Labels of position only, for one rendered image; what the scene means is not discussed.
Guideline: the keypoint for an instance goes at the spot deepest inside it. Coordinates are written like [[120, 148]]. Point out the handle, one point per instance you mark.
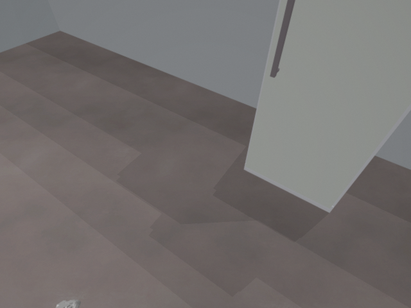
[[282, 37]]

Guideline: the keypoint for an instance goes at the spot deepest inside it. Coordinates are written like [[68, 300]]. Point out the fridge door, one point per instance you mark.
[[344, 80]]

